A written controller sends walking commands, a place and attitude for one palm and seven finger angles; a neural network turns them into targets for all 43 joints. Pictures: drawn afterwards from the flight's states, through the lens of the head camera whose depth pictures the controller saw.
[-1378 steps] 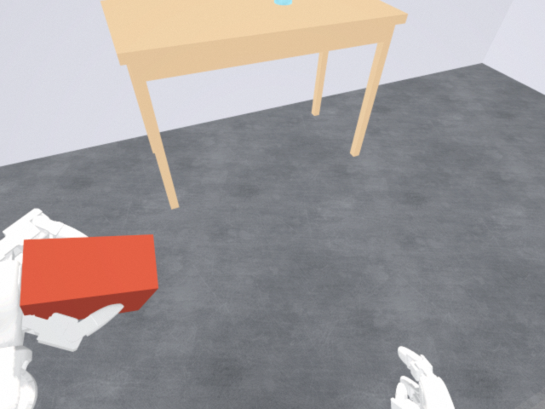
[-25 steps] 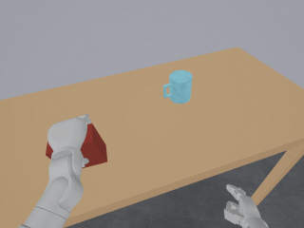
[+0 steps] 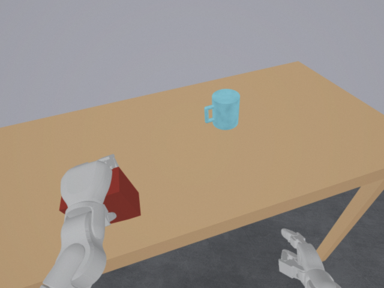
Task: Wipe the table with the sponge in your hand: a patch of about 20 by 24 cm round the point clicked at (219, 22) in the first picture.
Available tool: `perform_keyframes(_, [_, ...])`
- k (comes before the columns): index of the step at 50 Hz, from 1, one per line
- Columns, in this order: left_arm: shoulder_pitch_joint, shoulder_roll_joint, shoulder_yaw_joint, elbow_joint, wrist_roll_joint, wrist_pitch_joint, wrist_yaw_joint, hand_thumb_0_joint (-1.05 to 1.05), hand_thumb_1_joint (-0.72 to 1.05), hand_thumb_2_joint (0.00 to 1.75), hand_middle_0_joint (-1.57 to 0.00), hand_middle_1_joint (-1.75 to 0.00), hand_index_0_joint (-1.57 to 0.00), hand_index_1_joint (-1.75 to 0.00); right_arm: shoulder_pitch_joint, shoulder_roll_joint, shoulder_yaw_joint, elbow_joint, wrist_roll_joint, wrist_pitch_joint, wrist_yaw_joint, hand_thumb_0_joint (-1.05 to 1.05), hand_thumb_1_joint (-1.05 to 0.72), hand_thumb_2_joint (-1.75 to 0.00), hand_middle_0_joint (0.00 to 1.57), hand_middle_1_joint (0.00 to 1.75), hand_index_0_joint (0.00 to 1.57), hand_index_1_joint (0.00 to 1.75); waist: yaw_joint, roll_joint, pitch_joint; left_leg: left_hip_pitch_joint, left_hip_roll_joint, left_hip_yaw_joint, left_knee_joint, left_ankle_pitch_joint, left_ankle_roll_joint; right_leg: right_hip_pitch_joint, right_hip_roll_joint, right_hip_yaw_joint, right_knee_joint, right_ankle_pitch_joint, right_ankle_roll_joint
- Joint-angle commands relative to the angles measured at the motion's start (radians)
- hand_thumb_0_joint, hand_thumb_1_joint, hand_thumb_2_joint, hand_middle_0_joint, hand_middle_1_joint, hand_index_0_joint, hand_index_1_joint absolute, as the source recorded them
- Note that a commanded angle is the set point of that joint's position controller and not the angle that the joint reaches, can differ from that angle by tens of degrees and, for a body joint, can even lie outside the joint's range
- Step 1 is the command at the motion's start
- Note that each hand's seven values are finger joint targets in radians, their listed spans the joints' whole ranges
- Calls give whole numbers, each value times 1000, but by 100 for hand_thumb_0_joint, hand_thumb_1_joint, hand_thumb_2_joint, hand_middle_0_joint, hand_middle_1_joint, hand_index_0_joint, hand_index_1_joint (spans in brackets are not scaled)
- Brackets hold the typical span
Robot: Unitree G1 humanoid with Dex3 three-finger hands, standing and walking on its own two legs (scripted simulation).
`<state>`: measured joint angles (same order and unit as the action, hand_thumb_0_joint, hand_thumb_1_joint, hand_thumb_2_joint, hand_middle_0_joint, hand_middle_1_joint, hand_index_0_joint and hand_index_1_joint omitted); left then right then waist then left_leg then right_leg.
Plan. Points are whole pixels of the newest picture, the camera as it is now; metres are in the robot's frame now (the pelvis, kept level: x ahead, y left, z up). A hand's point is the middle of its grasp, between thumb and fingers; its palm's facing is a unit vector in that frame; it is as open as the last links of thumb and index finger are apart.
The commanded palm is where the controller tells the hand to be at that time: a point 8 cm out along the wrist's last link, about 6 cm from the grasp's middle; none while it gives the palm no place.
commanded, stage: slide across to the third lane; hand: left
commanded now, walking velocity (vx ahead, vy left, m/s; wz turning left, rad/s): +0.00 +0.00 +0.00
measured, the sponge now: (107, 204) +0.26 +0.23 +0.05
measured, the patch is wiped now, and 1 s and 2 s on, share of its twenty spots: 0.60 0.80 0.95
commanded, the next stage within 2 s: wipe forward along the third lane in 0.62 s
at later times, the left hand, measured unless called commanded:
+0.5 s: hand (123, 190) +0.27 +0.19 +0.10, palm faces +0.10 -0.12 -0.99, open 9.8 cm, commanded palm +0.24 +0.16 +0.15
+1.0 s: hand (140, 182) +0.30 +0.16 +0.09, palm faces +0.04 -0.09 -1.00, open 9.8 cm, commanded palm +0.27 +0.16 +0.14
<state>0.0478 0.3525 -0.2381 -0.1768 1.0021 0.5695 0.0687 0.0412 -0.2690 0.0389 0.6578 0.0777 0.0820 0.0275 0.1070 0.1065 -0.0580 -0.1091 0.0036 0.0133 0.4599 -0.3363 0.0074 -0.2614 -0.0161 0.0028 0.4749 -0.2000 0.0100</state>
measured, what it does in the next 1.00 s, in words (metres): stands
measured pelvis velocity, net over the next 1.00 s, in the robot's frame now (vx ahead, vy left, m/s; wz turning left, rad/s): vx -0.02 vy -0.03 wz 0.01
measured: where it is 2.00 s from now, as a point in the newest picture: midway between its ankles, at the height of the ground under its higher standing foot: outside the picture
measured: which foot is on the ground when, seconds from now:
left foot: down 0.00-1.00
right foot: down 0.00-1.00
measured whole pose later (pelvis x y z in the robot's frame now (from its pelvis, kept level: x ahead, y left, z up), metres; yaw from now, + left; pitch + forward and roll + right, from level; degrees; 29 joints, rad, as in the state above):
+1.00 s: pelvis -0.02 -0.03 +0.00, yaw +1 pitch -2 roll +1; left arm -0.32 0.24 -0.39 0.22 0.99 0.63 0.06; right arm 0.00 -0.25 0.05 0.71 0.08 0.07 0.00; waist 0.10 0.10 -0.05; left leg -0.09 0.02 -0.01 0.40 -0.27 -0.03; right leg -0.25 0.00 -0.02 0.44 -0.15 -0.02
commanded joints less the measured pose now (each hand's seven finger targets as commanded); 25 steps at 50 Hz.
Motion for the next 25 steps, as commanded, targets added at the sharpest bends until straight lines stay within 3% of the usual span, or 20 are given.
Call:
perform_keyframes(1, [-110, 16, -18, -73, -62, 15, -37, 0, 10, 130, -120, -160, -120, -160, -244, -90, -34, -190, 6, -58, -13, 0, -90, -90, 20, 30, 20, 30, 3, -159, -81, -109, -14, -8, -78, 288, 32, 160, 38, -24, -48, 144, -65])
perform_keyframes(2, [-147, 36, -2, -90, -56, 17, -35, 0, 10, 130, -120, -160, -120, -160, -260, -89, -33, -193, 5, -64, -16, 0, -90, -90, 20, 30, 20, 30, 0, -166, -90, -98, -13, -17, -78, 272, 34, 153, 48, -1, -52, 118, -71])
perform_keyframes(3, [-166, 9, -29, -106, -54, 17, -38, 0, 10, 130, -120, -160, -120, -160, -242, -87, -33, -204, 4, -75, -16, 0, -90, -90, 20, 30, 20, 30, 2, -169, -122, -95, -18, -7, -73, 289, 39, 170, 40, -25, -46, 123, -67])
perform_keyframes(5, [-195, -16, -65, -77, -53, 16, -42, 0, 10, 130, -120, -160, -120, -160, -248, -87, -33, -188, 4, -72, -17, 0, -90, -90, 20, 30, 20, 30, -5, -156, -98, -86, -15, -14, -81, 291, 36, 158, 40, -28, -52, 136, -68])
perform_keyframes(7, [-197, 17, -43, -125, -46, 11, -42, 0, 10, 130, -120, -160, -120, -160, -272, -82, -34, -200, 4, -81, -12, 0, -90, -90, 20, 30, 20, 30, 5, -133, -131, -70, -14, -24, -81, 302, 36, 179, 48, -7, -45, 141, -76])
perform_keyframes(8, [-210, -40, -97, -139, -49, 10, -49, 0, 10, 130, -120, -160, -120, -160, -253, -74, -31, -211, 3, -94, -9, 0, -90, -90, 20, 30, 20, 30, 3, -148, -158, -67, -20, -11, -73, 327, 43, 195, 40, -32, -35, 162, -71])
perform_keyframes(9, [-222, -13, -82, -103, -47, 8, -48, 0, 10, 130, -120, -160, -120, -160, -261, -77, -33, -191, 4, -88, -9, 0, -90, -90, 20, 30, 20, 30, -4, -146, -124, -68, -12, -21, -83, 313, 37, 177, 41, -26, -46, 153, -72])
perform_keyframes(10, [-245, -55, -124, -105, -49, 6, -55, 0, 10, 130, -120, -160, -120, -160, -262, -77, -32, -190, 3, -86, -10, 0, -90, -90, 20, 30, 20, 30, -7, -150, -124, -66, -16, -18, -86, 305, 38, 177, 41, -31, -52, 149, -69])
perform_keyframes(12, [-297, -23, -102, -131, -47, 2, -50, 0, 10, 130, -120, -160, -120, -160, -281, -73, -29, -198, 5, -94, -12, 0, -90, -90, 20, 30, 20, 30, -6, -154, -121, -62, -11, -27, -94, 281, 40, 174, 47, -15, -55, 114, -73])
perform_keyframes(13, [-327, -39, -118, -127, -39, -1, -50, 0, 10, 130, -120, -160, -120, -160, -256, -70, -28, -195, 3, -105, -12, 0, -90, -90, 20, 30, 20, 30, -6, -168, -146, -57, -16, -18, -90, 297, 42, 185, 42, -36, -50, 119, -72])
perform_keyframes(15, [-295, -65, -136, -84, -44, -3, -48, 0, 10, 130, -120, -160, -120, -160, -264, -71, -32, -180, 2, -97, -9, 0, -90, -90, 20, 30, 20, 30, -1, -168, -116, -57, -13, -22, -99, 298, 37, 180, 43, -39, -59, 134, -72])
perform_keyframes(16, [-322, -55, -135, -97, -42, -4, -46, 0, 10, 130, -120, -160, -120, -160, -266, -71, -30, -178, 4, -95, -7, 0, -90, -90, 20, 30, 20, 30, -3, -151, -113, -55, -14, -21, -102, 304, 35, 180, 42, -34, -60, 145, -73])
perform_keyframes(17, [-329, -39, -110, -100, -44, -2, -39, 0, 10, 130, -120, -160, -120, -160, -281, -68, -29, -184, 6, -100, -6, 0, -90, -90, 20, 30, 20, 30, 0, -177, -122, -54, -10, -28, -103, 291, 36, 185, 50, -19, -59, 126, -76])
perform_keyframes(18, [-337, -68, -132, -100, -45, -1, -38, 0, 10, 130, -120, -160, -120, -160, -266, -64, -26, -187, 3, -108, -5, 0, -90, -90, 20, 30, 20, 30, 4, -183, -149, -53, -16, -14, -101, 297, 38, 201, 43, -38, -58, 124, -73])
perform_keyframes(19, [-337, -43, -112, -58, -38, -1, -32, 0, 10, 130, -120, -160, -120, -160, -275, -68, -30, -167, 5, -99, -5, 0, -90, -90, 20, 30, 20, 30, 0, -176, -112, -58, -12, -21, -106, 292, 32, 184, 45, -27, -66, 125, -75])
perform_keyframes(20, [-344, -72, -133, -57, -47, 3, -33, 0, 10, 130, -120, -160, -120, -160, -276, -70, -29, -168, 3, -91, -6, 0, -90, -90, 20, 30, 20, 30, 1, -187, -109, -59, -14, -15, -111, 285, 33, 188, 43, -36, -72, 124, -71])
perform_keyframes(22, [-398, -46, -110, -71, -43, 3, -21, 0, 10, 130, -120, -160, -120, -160, -290, -66, -27, -172, 9, -93, -6, 0, -90, -90, 20, 30, 20, 30, -5, -173, -108, -53, -11, -19, -115, 262, 31, 178, 50, -14, -75, 88, -77])
perform_keyframes(23, [-407, -99, -155, -71, -45, 3, -22, 0, 10, 130, -120, -160, -120, -160, -278, -60, -25, -179, 6, -103, -5, 0, -90, -90, 20, 30, 20, 30, -3, -181, -133, -51, -19, -6, -109, 273, 35, 192, 43, -37, -73, 91, -73])
perform_keyframes(24, [-416, -74, -139, -27, -43, 5, -18, 0, 10, 130, -120, -160, -120, -160, -285, -64, -26, -159, 9, -93, -5, 0, -90, -90, 20, 30, 20, 30, -10, -170, -98, -54, -12, -14, -117, 259, 29, 172, 44, -28, -81, 85, -75])
perform_keyframes(25, [-442, -100, -163, -26, -51, 7, -19, 0, 10, 130, -120, -160, -120, -160, -287, -67, -25, -160, 8, -87, -6, 0, -90, -90, 20, 30, 20, 30, -10, -160, -98, -58, -16, -10, -122, 246, 31, 175, 42, -34, -86, 80, -72])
